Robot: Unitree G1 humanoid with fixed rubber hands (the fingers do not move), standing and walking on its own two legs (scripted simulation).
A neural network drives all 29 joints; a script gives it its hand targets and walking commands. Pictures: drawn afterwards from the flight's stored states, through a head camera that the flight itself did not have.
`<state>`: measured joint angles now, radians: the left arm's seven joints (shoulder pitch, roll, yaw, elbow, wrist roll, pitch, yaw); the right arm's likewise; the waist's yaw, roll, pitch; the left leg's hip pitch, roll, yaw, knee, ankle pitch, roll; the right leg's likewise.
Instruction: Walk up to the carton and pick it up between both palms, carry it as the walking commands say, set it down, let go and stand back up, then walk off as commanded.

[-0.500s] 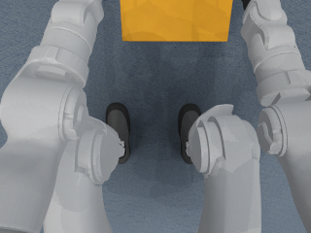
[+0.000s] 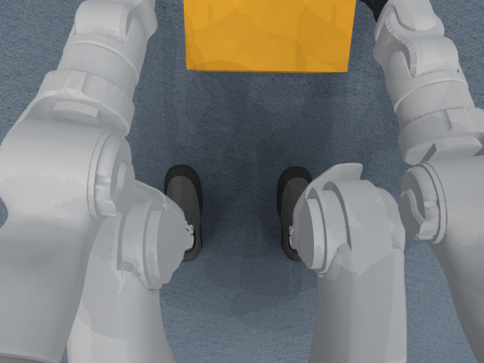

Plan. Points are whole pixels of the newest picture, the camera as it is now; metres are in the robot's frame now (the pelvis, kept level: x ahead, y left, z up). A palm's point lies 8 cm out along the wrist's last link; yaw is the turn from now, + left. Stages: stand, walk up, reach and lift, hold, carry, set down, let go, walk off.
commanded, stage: reach and lift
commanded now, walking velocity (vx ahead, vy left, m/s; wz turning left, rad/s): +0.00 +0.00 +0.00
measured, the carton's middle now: out of the picture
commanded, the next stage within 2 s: none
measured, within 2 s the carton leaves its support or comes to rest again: leaves its support in 0.14 s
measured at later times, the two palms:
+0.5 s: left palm out of the picture +0.56 +0.08 -0.15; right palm out of the picture +0.51 -0.20 -0.16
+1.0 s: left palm out of the picture +0.55 +0.09 -0.08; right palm out of the picture +0.51 -0.18 -0.09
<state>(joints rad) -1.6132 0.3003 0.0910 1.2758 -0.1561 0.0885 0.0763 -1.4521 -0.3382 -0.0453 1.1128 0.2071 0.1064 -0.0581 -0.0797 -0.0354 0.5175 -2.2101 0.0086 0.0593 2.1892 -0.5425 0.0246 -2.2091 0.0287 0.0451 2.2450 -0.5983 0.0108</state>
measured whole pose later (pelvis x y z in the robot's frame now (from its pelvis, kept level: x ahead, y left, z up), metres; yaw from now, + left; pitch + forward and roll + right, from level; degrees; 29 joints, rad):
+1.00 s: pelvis -0.02 +0.01 +0.02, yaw -2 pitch +24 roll +1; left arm -1.51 0.20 0.24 0.96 -0.06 0.27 0.34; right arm -1.46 -0.19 -0.18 0.87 0.02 0.39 -0.29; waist -0.06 -0.01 0.52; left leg -2.03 0.00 0.04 2.14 -0.52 0.02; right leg -2.03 0.05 0.04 2.17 -0.56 0.03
